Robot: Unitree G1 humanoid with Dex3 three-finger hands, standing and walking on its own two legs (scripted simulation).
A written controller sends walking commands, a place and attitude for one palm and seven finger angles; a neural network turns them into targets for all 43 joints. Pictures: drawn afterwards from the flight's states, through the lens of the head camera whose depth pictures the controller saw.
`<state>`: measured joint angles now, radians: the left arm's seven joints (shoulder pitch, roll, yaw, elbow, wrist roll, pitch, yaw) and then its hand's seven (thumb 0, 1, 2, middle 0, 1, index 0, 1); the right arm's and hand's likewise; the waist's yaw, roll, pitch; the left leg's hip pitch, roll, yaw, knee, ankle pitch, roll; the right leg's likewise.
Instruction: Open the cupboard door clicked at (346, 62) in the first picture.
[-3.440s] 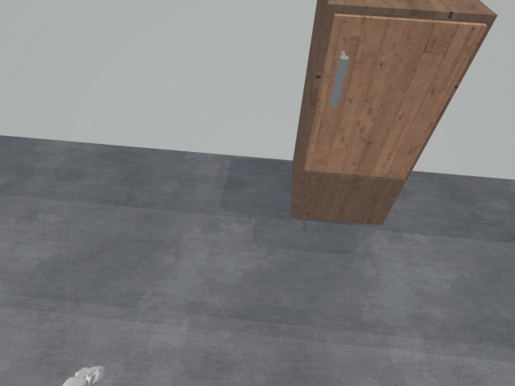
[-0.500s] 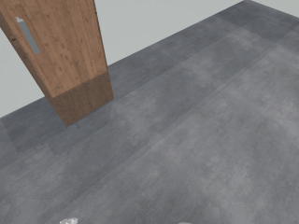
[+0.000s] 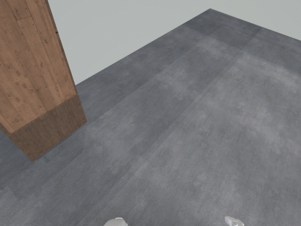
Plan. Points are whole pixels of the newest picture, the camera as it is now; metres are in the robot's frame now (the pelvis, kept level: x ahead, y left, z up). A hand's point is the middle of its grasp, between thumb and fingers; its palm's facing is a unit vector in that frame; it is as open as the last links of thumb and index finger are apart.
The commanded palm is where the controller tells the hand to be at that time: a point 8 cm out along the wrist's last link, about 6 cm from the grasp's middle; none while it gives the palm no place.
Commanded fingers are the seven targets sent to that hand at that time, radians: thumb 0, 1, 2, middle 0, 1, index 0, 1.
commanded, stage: walk to a spot facing it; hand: left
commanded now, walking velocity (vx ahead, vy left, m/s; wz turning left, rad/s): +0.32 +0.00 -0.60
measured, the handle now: out of the picture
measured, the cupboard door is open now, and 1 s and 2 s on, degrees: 0 0 0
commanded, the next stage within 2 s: turn to face it in 0.58 s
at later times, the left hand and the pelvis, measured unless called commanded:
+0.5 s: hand (118, 159) +0.35 +0.15 -0.15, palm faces -0.33 -0.93 -0.17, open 7.4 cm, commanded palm none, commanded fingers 0.00 0.90 0.90 -0.20 -0.30 -0.20 -0.30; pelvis +0.17 +0.01 +0.01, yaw -18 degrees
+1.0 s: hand (129, 140) +0.44 +0.12 -0.16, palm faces -0.29 -0.95 -0.15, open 7.4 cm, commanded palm none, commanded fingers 0.00 0.90 0.90 -0.20 -0.30 -0.20 -0.30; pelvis +0.28 -0.01 +0.00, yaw -19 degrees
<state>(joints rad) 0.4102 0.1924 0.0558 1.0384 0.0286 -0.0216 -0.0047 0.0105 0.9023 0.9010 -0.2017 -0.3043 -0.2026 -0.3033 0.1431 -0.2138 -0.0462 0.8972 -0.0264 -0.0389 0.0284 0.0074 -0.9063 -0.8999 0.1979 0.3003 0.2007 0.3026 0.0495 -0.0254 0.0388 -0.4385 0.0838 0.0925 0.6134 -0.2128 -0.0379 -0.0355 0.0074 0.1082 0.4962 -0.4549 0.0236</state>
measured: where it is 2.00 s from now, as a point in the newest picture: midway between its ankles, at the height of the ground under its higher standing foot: outside the picture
